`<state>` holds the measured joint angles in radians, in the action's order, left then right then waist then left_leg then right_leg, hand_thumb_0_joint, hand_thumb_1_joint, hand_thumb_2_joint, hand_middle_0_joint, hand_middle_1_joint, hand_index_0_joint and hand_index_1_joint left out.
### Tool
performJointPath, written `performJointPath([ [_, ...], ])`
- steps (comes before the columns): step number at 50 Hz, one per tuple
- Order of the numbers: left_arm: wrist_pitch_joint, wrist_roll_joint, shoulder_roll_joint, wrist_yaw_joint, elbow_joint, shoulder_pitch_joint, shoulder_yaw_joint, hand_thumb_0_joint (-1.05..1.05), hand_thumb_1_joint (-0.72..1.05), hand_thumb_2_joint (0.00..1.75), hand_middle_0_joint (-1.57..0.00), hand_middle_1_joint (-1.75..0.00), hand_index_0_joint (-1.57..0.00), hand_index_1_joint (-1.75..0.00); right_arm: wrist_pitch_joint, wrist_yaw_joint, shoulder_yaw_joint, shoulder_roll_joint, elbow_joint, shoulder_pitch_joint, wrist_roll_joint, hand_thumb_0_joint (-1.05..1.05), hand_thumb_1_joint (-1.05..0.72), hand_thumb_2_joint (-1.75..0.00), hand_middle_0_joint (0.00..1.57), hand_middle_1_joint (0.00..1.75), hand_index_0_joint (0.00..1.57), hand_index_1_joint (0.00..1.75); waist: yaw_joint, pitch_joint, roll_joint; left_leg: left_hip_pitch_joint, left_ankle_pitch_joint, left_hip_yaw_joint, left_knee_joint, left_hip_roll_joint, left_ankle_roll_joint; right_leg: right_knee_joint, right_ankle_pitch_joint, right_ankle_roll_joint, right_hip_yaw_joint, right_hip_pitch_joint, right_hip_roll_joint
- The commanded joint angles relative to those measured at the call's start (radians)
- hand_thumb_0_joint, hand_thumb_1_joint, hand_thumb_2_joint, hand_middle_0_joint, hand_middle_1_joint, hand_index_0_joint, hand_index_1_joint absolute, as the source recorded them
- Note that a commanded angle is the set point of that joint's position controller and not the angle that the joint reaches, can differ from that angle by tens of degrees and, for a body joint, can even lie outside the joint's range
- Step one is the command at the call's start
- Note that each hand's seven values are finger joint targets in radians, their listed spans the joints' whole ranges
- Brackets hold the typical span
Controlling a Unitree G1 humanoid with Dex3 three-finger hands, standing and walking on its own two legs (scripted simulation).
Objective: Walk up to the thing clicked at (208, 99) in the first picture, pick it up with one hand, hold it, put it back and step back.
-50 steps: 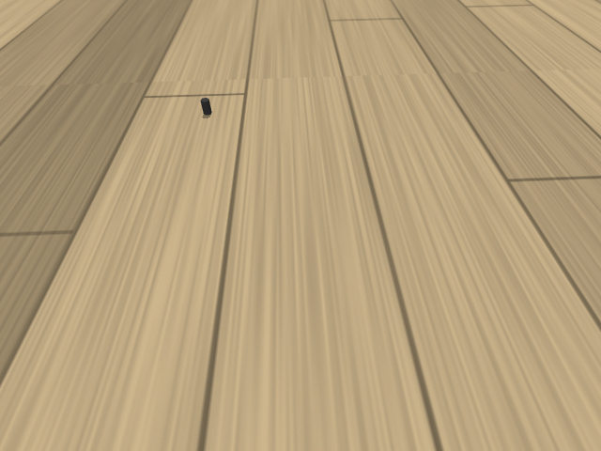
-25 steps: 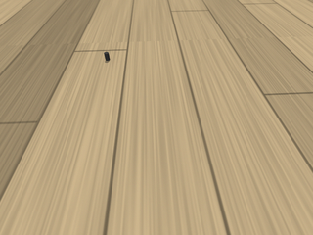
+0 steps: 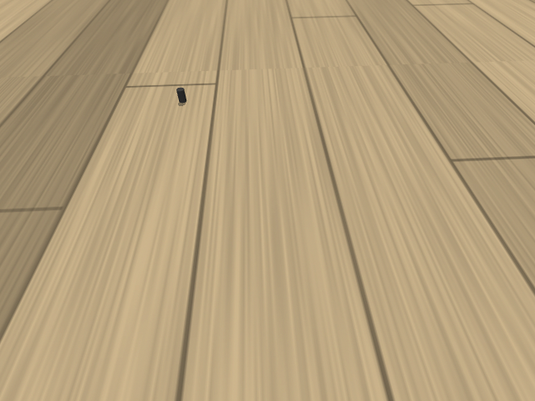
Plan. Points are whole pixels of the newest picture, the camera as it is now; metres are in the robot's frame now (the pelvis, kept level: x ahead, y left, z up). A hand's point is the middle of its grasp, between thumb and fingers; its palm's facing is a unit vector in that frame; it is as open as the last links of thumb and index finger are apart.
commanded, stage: stand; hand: left
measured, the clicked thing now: (181, 95) +2.18 +0.68 -0.74
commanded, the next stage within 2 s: walk up in 0.12 s
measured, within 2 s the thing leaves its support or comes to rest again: neither
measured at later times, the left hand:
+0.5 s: hand out of the picture +0.09 +0.41 -0.18, palm faces +0.10 -0.91 -0.41, open 7.3 cm
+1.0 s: hand (108, 241) +0.50 +0.40 -0.15, palm faces +0.11 -0.92 -0.37, open 7.3 cm
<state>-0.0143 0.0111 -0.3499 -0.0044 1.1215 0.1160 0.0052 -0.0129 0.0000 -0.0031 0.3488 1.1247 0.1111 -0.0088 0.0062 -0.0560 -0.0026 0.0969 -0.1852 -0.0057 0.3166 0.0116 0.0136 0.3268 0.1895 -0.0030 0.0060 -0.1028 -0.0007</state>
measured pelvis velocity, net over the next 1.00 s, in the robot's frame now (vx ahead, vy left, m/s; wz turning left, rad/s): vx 0.39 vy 0.11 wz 0.18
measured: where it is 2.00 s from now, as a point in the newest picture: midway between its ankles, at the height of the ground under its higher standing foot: (235, 234)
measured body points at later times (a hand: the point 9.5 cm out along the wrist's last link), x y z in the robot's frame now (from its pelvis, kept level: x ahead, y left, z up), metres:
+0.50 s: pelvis +0.10 +0.09 -0.03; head +0.08 +0.11 +0.42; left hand +0.09 +0.45 -0.15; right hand +0.24 -0.26 -0.10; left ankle +0.16 +0.23 -0.75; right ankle -0.01 -0.11 -0.74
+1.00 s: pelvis +0.39 +0.11 -0.04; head +0.41 +0.10 +0.41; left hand +0.49 +0.45 -0.12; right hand +0.44 -0.21 -0.16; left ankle +0.17 +0.22 -0.71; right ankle +0.52 +0.01 -0.75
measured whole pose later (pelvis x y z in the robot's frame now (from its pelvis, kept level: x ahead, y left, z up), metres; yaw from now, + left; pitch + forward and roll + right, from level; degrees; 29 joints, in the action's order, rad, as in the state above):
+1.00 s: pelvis +0.39 +0.11 -0.04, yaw +10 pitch -1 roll -1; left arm -0.07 0.02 -0.41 -0.10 0.93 0.07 -0.08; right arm -0.07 -0.04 0.07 0.41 0.98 0.37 -0.01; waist -0.04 -0.07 0.04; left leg 0.02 -0.51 0.01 0.79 0.08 -0.02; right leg 0.64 0.15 -0.03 0.11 -0.46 -0.06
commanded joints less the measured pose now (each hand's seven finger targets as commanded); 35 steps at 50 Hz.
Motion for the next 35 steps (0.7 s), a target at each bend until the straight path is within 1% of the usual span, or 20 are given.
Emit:
performJointPath([
  [1,-0.019,-0.005,-0.213,0.016,-0.056,-0.029,-0.037,0.00,0.90,0.90,-0.20,-0.30,-0.20,-0.30,-0.018,0.011,0.036,0.210,-0.053,-0.031,0.002,0.00,-0.90,-0.90,0.20,0.30,0.20,0.30,-0.004,0.081,0.008,-0.010,0.159,-0.085,-0.036,0.117,-0.032,-0.045,-0.166,-0.025,-0.100,0.007,-0.130],
  [5,-0.019,-0.005,-0.210,0.017,-0.055,-0.031,-0.036,0.00,0.90,0.90,-0.20,-0.30,-0.20,-0.30,-0.016,0.010,0.037,0.207,-0.054,-0.032,0.003,0.00,-0.90,-0.90,0.20,0.30,0.20,0.30,-0.005,0.079,0.004,-0.007,0.164,-0.086,-0.037,0.115,-0.031,-0.046,-0.173,-0.024,-0.096,0.014,-0.129],
  [6,-0.047,0.012,-0.359,-0.021,-0.109,0.040,-0.121,0.00,0.90,0.90,-0.20,-0.30,-0.20,-0.30,-0.036,-0.027,0.121,0.324,-0.124,-0.004,-0.015,0.00,-0.90,-0.90,0.20,0.30,0.20,0.30,0.021,0.196,0.010,0.113,-0.427,-0.127,0.080,0.088,-0.113,0.050,0.386,-0.062,-0.077,0.109,-0.107],
  [7,-0.051,0.021,-0.356,-0.032,-0.093,0.064,-0.127,0.00,0.90,0.90,-0.20,-0.30,-0.20,-0.30,-0.033,-0.046,0.119,0.315,-0.140,-0.080,-0.023,0.00,-0.90,-0.90,0.20,0.30,0.20,0.30,0.063,0.084,0.013,0.356,-0.519,-0.114,0.134,0.065,-0.103,0.024,0.554,-0.091,-0.155,0.125,-0.154],
  [8,-0.059,0.024,-0.377,-0.033,-0.094,0.128,-0.144,0.00,0.90,0.90,-0.20,-0.30,-0.20,-0.30,-0.034,-0.056,0.110,0.269,-0.195,-0.182,-0.029,0.00,-0.90,-0.90,0.20,0.30,0.20,0.30,0.116,0.005,-0.082,0.564,-0.398,-0.012,0.315,0.016,-0.071,-0.111,0.693,-0.150,-0.316,0.185,-0.271],
  [9,-0.068,0.029,-0.403,-0.029,-0.113,0.144,-0.154,0.00,0.90,0.90,-0.20,-0.30,-0.20,-0.30,-0.036,-0.062,0.102,0.231,-0.232,-0.226,-0.038,0.00,-0.90,-0.90,0.20,0.30,0.20,0.30,0.148,-0.034,-0.192,0.707,-0.291,0.015,0.528,0.029,-0.060,-0.252,0.726,-0.221,-0.479,0.200,-0.435],
  [10,-0.079,0.028,-0.400,-0.029,-0.144,0.099,-0.152,0.00,0.90,0.90,-0.20,-0.30,-0.20,-0.30,-0.042,-0.066,0.111,0.245,-0.232,-0.211,-0.039,0.00,-0.90,-0.90,0.20,0.30,0.20,0.30,0.124,-0.052,-0.122,0.726,-0.242,-0.053,0.578,0.082,-0.041,-0.272,0.640,-0.261,-0.517,0.163,-0.487],
  [11,-0.083,0.022,-0.369,-0.027,-0.168,0.052,-0.145,0.00,0.90,0.90,-0.20,-0.30,-0.20,-0.30,-0.047,-0.073,0.123,0.282,-0.215,-0.148,-0.030,0.00,-0.90,-0.90,0.20,0.30,0.20,0.30,0.080,-0.017,-0.044,0.683,-0.207,-0.097,0.608,0.107,-0.036,-0.246,0.550,-0.245,-0.444,0.168,-0.434],
  [13,-0.087,0.023,-0.363,-0.030,-0.186,0.013,-0.143,0.00,0.90,0.90,-0.20,-0.30,-0.20,-0.30,-0.046,-0.094,0.135,0.290,-0.206,-0.071,-0.019,0.00,-0.90,-0.90,0.20,0.30,0.20,0.30,0.030,0.032,-0.099,0.594,-0.191,-0.071,0.558,0.122,-0.017,-0.237,0.531,-0.203,-0.274,0.158,-0.341],
  [18,-0.086,0.023,-0.398,-0.050,-0.220,-0.015,-0.146,0.00,0.90,0.90,-0.20,-0.30,-0.20,-0.30,-0.029,-0.130,0.142,0.264,-0.225,-0.060,-0.020,0.00,-0.90,-0.90,0.20,0.30,0.20,0.30,0.013,-0.020,-0.151,0.335,-0.071,0.044,0.371,0.105,0.004,-0.218,0.420,-0.168,-0.024,-0.107,-0.258],
  [20,-0.081,0.027,-0.417,-0.059,-0.234,-0.069,-0.147,0.00,0.90,0.90,-0.20,-0.30,-0.20,-0.30,-0.030,-0.128,0.152,0.269,-0.209,0.035,-0.010,0.00,-0.90,-0.90,0.20,0.30,0.20,0.30,-0.044,-0.006,-0.158,0.136,-0.016,0.073,0.324,0.105,-0.003,-0.178,0.485,-0.167,-0.013,-0.242,-0.282],
  [22,-0.070,0.030,-0.376,-0.060,-0.227,-0.068,-0.131,0.00,0.90,0.90,-0.20,-0.30,-0.20,-0.30,-0.042,-0.113,0.171,0.302,-0.159,0.159,-0.013,0.00,-0.90,-0.90,0.20,0.30,0.20,0.30,-0.108,0.030,-0.009,-0.058,-0.040,0.125,0.254,0.054,-0.017,0.048,0.457,-0.149,0.072,-0.314,-0.225],
  [23,-0.063,0.034,-0.328,-0.062,-0.219,-0.030,-0.115,0.00,0.90,0.90,-0.20,-0.30,-0.20,-0.30,-0.048,-0.097,0.191,0.348,-0.118,0.276,-0.019,0.00,-0.90,-0.90,0.20,0.30,0.20,0.30,-0.158,0.081,0.151,-0.240,-0.154,0.114,0.242,0.022,-0.046,0.339,0.376,-0.129,0.134,-0.420,-0.159],
  [24,-0.061,0.029,-0.229,-0.067,-0.237,-0.011,-0.082,0.00,0.90,0.90,-0.20,-0.30,-0.20,-0.30,-0.056,-0.073,0.215,0.441,-0.092,0.419,-0.031,0.00,-0.90,-0.90,0.20,0.30,0.20,0.30,-0.216,0.095,0.425,-0.348,-0.563,-0.222,0.038,0.170,-0.109,0.788,0.411,-0.092,0.163,-0.635,-0.037],
  [25,-0.069,0.002,-0.251,-0.060,-0.270,-0.040,-0.077,0.00,0.90,0.90,-0.20,-0.30,-0.20,-0.30,-0.071,-0.069,0.213,0.541,-0.151,0.352,-0.006,0.00,-0.90,-0.90,0.20,0.30,0.20,0.30,-0.180,0.078,0.408,-0.239,-0.802,-0.792,-0.253,0.410,-0.219,0.933,0.397,-0.073,0.010,-0.752,0.029],
  [26,-0.074,0.012,-0.337,-0.052,-0.262,-0.072,-0.078,0.00,0.90,0.90,-0.20,-0.30,-0.20,-0.30,-0.069,-0.065,0.215,0.533,-0.187,0.223,0.019,0.00,-0.90,-0.90,0.20,0.30,0.20,0.30,-0.122,0.010,0.217,-0.076,-0.802,-0.826,-0.284,0.461,-0.264,0.943,0.304,-0.073,-0.122,-0.697,-0.065],
  [27,-0.072,-0.005,-0.369,-0.056,-0.229,-0.035,-0.088,0.00,0.90,0.90,-0.20,-0.30,-0.20,-0.30,-0.077,-0.059,0.192,0.467,-0.209,0.144,0.015,0.00,-0.90,-0.90,0.20,0.30,0.20,0.30,-0.068,-0.004,0.101,-0.053,-0.650,-0.593,-0.192,0.396,-0.224,0.910,0.201,-0.060,-0.124,-0.667,-0.115],
  [29,-0.067,-0.015,-0.369,-0.069,-0.169,0.072,-0.103,0.00,0.90,0.90,-0.20,-0.30,-0.20,-0.30,-0.092,-0.052,0.158,0.373,-0.237,0.091,0.014,0.00,-0.90,-0.90,0.20,0.30,0.20,0.30,-0.007,0.021,0.118,-0.006,-0.447,-0.337,-0.142,0.277,-0.186,0.776,0.104,-0.031,-0.083,-0.557,-0.155],
  [32,-0.045,-0.001,-0.346,-0.095,-0.172,0.080,-0.115,0.00,0.90,0.90,-0.20,-0.30,-0.20,-0.30,-0.107,-0.056,0.147,0.348,-0.237,0.095,0.014,0.00,-0.90,-0.90,0.20,0.30,0.20,0.30,0.007,-0.009,0.132,0.082,-0.365,-0.195,-0.197,0.243,-0.181,0.653,0.024,0.010,-0.034,-0.475,-0.150],
  [35,-0.041,0.006,-0.326,-0.107,-0.222,-0.020,-0.120,0.00,0.90,0.90,-0.20,-0.30,-0.20,-0.30,-0.118,-0.054,0.149,0.359,-0.238,0.134,0.012,0.00,-0.90,-0.90,0.20,0.30,0.20,0.30,-0.021,-0.066,0.125,0.044,-0.346,-0.183,-0.235,0.263,-0.212,0.521,-0.021,0.018,-0.026,-0.539,-0.167],
])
